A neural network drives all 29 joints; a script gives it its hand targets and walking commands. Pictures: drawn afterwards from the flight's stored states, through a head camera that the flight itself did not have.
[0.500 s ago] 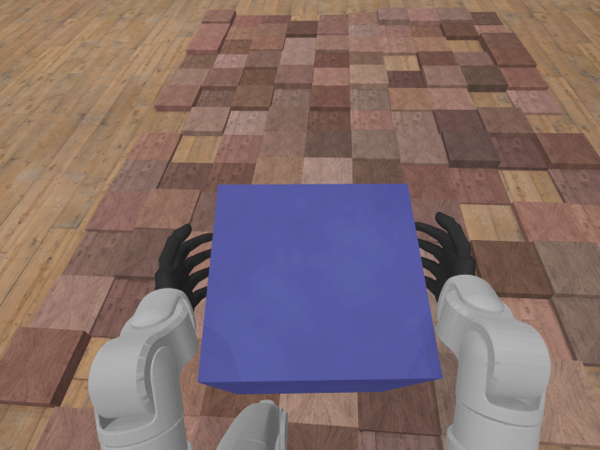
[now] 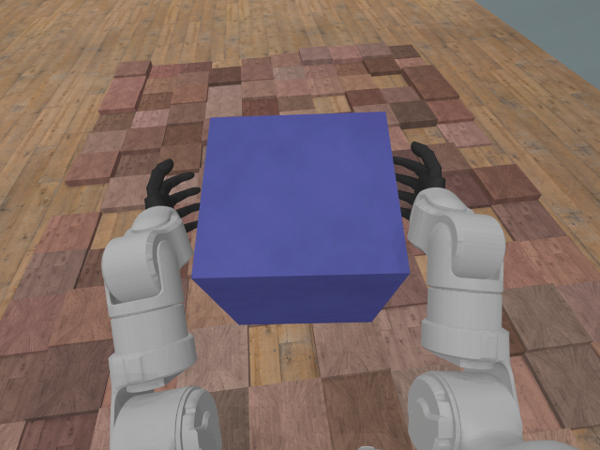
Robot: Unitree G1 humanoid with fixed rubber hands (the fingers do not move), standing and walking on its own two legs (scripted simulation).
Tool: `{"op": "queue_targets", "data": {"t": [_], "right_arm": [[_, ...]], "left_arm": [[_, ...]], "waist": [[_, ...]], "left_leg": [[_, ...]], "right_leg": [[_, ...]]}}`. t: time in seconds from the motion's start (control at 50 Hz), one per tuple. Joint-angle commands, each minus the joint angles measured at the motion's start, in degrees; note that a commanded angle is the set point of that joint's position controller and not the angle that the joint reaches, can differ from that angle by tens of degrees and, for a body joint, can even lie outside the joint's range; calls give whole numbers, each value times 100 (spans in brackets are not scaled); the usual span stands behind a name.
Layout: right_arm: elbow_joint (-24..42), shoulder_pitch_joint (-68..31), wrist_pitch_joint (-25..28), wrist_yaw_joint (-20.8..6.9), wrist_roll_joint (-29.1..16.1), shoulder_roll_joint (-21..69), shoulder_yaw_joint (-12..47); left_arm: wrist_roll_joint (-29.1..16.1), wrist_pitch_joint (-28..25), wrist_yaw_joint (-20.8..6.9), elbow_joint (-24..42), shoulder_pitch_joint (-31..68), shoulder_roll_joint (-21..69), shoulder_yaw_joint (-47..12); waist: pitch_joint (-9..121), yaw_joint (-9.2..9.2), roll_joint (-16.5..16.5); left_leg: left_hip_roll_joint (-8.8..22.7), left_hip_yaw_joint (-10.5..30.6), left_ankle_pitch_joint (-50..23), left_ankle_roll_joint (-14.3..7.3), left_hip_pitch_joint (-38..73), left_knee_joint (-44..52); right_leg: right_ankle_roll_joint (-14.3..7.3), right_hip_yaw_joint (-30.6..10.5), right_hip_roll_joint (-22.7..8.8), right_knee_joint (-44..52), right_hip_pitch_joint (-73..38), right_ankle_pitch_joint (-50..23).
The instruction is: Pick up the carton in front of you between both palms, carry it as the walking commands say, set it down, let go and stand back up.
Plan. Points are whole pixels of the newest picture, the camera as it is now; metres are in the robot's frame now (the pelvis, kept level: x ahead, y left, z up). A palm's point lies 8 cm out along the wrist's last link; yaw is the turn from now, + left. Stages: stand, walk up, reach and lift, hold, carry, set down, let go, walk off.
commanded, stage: carry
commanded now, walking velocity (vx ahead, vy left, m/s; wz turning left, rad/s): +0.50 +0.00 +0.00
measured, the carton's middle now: (301, 233) +0.38 -0.01 +0.10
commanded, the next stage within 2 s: none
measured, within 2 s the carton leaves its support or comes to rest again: neither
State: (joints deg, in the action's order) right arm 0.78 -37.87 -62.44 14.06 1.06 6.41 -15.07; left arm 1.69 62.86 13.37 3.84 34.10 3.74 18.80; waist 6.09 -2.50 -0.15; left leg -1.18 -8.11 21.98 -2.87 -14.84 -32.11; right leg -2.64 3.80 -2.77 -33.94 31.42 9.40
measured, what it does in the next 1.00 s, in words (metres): walks ahead: right foot, then left foot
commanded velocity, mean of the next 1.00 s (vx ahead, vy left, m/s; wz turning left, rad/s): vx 0.50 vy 0.00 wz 0.00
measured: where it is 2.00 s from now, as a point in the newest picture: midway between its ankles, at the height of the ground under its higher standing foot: (291, 195)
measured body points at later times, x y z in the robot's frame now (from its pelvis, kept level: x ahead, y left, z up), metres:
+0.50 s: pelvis +0.33 -0.01 -0.01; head +0.40 -0.02 +0.44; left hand +0.68 +0.13 +0.06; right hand +0.68 -0.18 +0.06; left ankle +0.41 +0.05 -0.72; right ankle +0.17 -0.11 -0.62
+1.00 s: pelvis +0.67 -0.06 +0.01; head +0.69 -0.07 +0.46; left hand +0.99 +0.11 +0.10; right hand +1.02 -0.21 +0.10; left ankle +0.68 +0.06 -0.67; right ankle +0.65 -0.14 -0.72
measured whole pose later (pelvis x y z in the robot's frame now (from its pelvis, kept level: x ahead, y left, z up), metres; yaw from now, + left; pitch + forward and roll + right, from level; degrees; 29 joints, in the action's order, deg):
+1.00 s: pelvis +0.67 -0.06 +0.01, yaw +0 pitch +6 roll +0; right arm 1.9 -24.5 -55.6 10.5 4.8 8.0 -17.8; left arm 2.4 58.0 10.4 3.7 22.7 9.6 13.4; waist 4.4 4.6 0.5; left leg 1.5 -0.4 16.2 -1.9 -34.3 -55.8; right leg -4.6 6.4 2.0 -26.3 16.8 15.3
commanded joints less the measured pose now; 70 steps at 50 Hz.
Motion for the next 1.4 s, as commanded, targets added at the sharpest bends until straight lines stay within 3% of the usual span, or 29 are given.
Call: {"op": "queue_targets", "data": {"t": [0.0,0.02,0.04,0.06,0.1,0.14,0.26,0.32,0.38,0.4,0.42,0.44,0.5,0.62,0.74,0.76,0.78,0.8,0.82,0.88,0.96,1.12,1.16,1.2,1.22,1.24,1.26,1.3,1.38], "right_arm": [[-51,-2836,-49,78,-703,3510,2625],[-97,-2913,-82,75,-709,3551,2618],[29,-3065,-113,42,-779,3629,2617],[139,-3307,-130,23,-830,3696,2657],[62,-3342,-127,1,-807,3906,2620],[13,-3063,-113,-71,-716,4137,2567],[222,-2436,126,-295,-473,4600,2964],[496,-2193,320,-373,-523,4711,3223],[732,-1854,496,-440,-614,4704,3500],[717,-1599,542,-458,-609,4676,3523],[713,-1573,597,-425,-576,4485,3491],[677,-1351,635,-396,-697,4498,3606],[1215,-1739,789,-496,-1072,4856,4082],[1459,-1823,968,-640,-1550,4656,4496],[868,-1160,736,-512,-1172,4159,4012],[740,-1075,689,-458,-1011,4063,3868],[615,-1089,620,-400,-840,3945,3686],[435,-916,536,-381,-742,3929,3497],[440,-1035,492,-338,-673,3869,3393],[216,-1346,487,-354,-513,4248,3133],[233,-1512,662,-365,-419,4471,3068],[833,-1009,618,-366,-460,4168,3286],[985,-900,555,-423,-534,4160,3394],[1170,-840,540,-455,-671,4122,3521],[1317,-830,540,-478,-710,4080,3574],[1368,-957,579,-425,-751,3934,3593],[1341,-762,567,-414,-873,3989,3662],[1769,-982,607,-430,-1066,4112,3866],[2224,-1126,596,-508,-1436,4057,4172]], "left_arm": [[-917,-16,-33,-84,3558,3514,-2856],[-920,0,-26,-206,3615,3556,-2835],[-891,-6,-8,-289,3651,3540,-2825],[-881,16,-11,-391,3505,3691,-2771],[-1018,27,-61,-99,3664,3959,-2902],[-1113,-4,-125,288,3865,4315,-3167],[-1187,-246,-386,680,3436,4918,-3831],[-1299,-424,-496,818,3148,5087,-4142],[-1185,-603,-485,926,2639,5021,-4220],[-1067,-642,-448,958,2562,4883,-4197],[-967,-639,-426,907,2275,4909,-4174],[-952,-665,-394,933,2018,4695,-4089],[-812,-817,-357,1171,2129,4729,-3847],[-498,-1035,-282,976,1601,4354,-3700],[-452,-813,-219,821,1444,3918,-3648],[-446,-744,-237,729,1391,3876,-3639],[-411,-675,-243,566,1300,3773,-3568],[-470,-649,-176,396,1539,3553,-3537],[-491,-616,-167,326,1423,3749,-3588],[-739,-645,-278,419,2083,4400,-3839],[-1082,-799,-365,657,2601,4814,-4172],[-1187,-714,-393,857,1862,4699,-4377],[-1105,-674,-396,921,1665,4680,-4382],[-1028,-643,-365,1050,1571,4689,-4358],[-972,-644,-325,1187,1632,4622,-4327],[-932,-609,-310,1271,1395,4599,-4278],[-999,-613,-266,1370,1542,4422,-4223],[-1063,-635,-229,1577,1657,4517,-4176],[-943,-622,-168,1792,1361,4222,-4047]], "waist": [[1588,86,480],[1892,261,198],[2231,472,-1100],[2026,632,-1758],[2007,817,-529],[1824,729,-185],[1437,755,-558],[1302,597,-855],[2279,-29,-742],[2510,-291,-339],[3157,-222,1209],[3605,-322,1403],[2529,-386,82],[1974,-307,527],[1816,78,652],[1947,315,501],[2022,468,-256],[2290,503,-1646],[2062,657,-1112],[1602,634,-180],[1582,638,-419],[970,784,-529],[772,649,-694],[1661,57,-830],[2149,-208,-220],[2802,-158,1765],[2786,-68,1443],[2374,-141,480],[2155,-58,469]], "left_leg": [[1081,694,-2000,-535,755,-219],[813,402,-2338,-263,-53,-1078],[191,-10,-1820,101,-1471,-2735],[-306,196,516,172,-2881,-3814],[4,687,717,10,-3727,-4565],[234,806,260,-71,-3748,-4145],[208,385,-452,20,-3513,-2244],[-258,-340,-1465,-38,-1722,-416],[-509,-537,-2986,-448,998,297],[222,451,-3096,-683,2294,204],[2163,3260,-4845,-1711,3790,37],[2338,4233,-3847,-2252,4305,196],[1913,3280,-3192,-1560,3118,311],[1600,2076,-3054,-1258,1902,697],[849,487,-3403,-335,656,-248],[689,345,-3008,-210,25,-1055],[373,213,-812,0,-985,-2139],[-235,494,609,104,-2306,-3342],[99,1041,270,-50,-2825,-3690],[423,1137,-178,-49,-2976,-2975],[422,890,-721,144,-2877,-2221],[374,379,-2264,128,-2740,-212],[93,-70,-2284,2,-1431,470],[-132,-265,-1990,-194,863,483],[604,585,-1985,-228,2194,403],[2281,3709,-2401,-1277,3562,845],[2215,3959,-2537,-1402,3481,913],[1948,3060,-3059,-1205,2839,784],[1794,2352,-2510,-1052,2028,1222]], "right_leg": [[-58,610,447,879,-1316,-52],[-254,-36,115,902,-2520,131],[-809,-1902,-946,991,-3747,78],[-1114,-3025,-1515,1223,-4441,-1094],[-1103,-2715,-1628,803,-4736,-1891],[-856,-2322,-1514,883,-4374,-1616],[-787,-1448,-1209,1235,-4101,-2187],[-294,-394,-665,1292,-3303,-3549],[6,327,-362,-922,-2669,-4767],[-19,93,-168,-2112,-1428,-3180],[203,-186,753,-4148,318,1638],[172,-779,768,-5464,1223,2320],[-31,-881,177,-4244,1706,1668],[163,-476,85,-1392,817,993],[15,641,644,1067,-2138,-1298],[-89,359,358,994,-3014,-1087],[-186,-1039,-749,853,-3838,-1784],[-1107,-3141,-1734,1032,-4728,-1244],[-1273,-3106,-1702,1160,-4597,-809],[-1008,-2402,-1473,1237,-3901,-1584],[-988,-1770,-1208,1458,-3618,-1050],[-602,-812,-777,1444,-3947,-2381],[-396,-503,-788,1677,-3327,-2925],[-64,126,-516,-169,-2700,-3718],[98,261,-281,-1616,-1689,-2057],[352,108,841,-3836,102,1323],[162,-611,637,-4613,583,1834],[-13,-689,207,-4291,953,1426],[77,-509,-32,-3216,753,1066]]}}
